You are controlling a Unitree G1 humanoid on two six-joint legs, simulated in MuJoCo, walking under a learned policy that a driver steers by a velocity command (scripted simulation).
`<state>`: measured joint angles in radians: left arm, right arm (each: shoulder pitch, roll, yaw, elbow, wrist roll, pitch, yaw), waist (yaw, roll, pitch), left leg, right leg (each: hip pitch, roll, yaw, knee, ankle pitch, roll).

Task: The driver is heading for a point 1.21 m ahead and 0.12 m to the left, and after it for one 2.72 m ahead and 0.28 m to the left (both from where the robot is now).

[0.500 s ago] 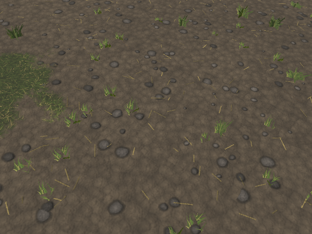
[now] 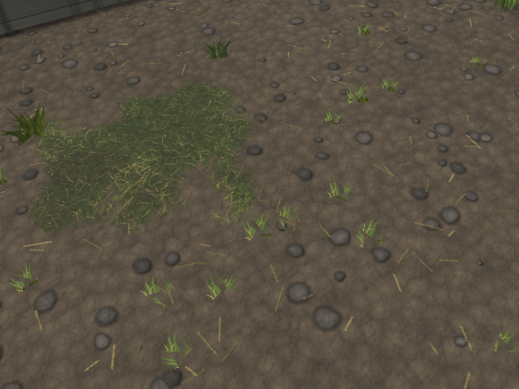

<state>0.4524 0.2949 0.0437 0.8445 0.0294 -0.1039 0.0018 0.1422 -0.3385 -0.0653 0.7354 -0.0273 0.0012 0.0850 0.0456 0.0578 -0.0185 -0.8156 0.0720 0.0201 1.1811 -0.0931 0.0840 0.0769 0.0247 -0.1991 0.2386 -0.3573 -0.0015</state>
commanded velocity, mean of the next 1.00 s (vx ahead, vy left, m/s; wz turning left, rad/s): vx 0.99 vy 0.00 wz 0.13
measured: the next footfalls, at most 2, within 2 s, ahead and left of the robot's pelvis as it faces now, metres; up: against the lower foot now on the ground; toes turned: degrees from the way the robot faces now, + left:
left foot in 0.18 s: +0.32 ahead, +0.06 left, +0.00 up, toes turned +16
right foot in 0.62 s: +0.79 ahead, +0.10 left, +0.00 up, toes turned +21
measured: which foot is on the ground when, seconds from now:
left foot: up 0.00-0.16, down 0.18-0.64, up 0.66-1.00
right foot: down 0.00-0.18, up 0.20-0.60, down 0.62-1.00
